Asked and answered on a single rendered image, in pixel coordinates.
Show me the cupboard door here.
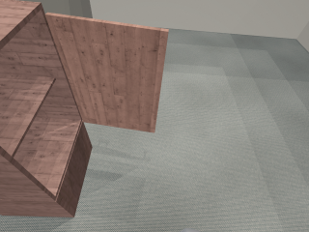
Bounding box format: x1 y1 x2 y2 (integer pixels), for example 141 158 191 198
45 13 169 133

